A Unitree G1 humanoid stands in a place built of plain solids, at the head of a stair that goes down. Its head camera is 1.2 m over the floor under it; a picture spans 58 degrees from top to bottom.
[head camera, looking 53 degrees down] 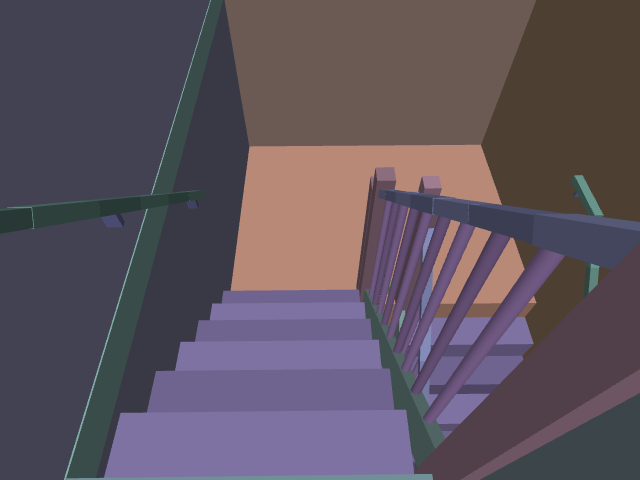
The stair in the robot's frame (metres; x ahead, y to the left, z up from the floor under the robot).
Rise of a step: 0.21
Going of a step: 0.21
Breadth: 0.90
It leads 1 degrees to the left of straight ahead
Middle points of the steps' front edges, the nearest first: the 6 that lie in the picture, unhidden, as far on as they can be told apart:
0.39 0.18 -0.21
0.60 0.18 -0.42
0.81 0.18 -0.64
1.03 0.18 -0.85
1.24 0.19 -1.06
1.45 0.19 -1.28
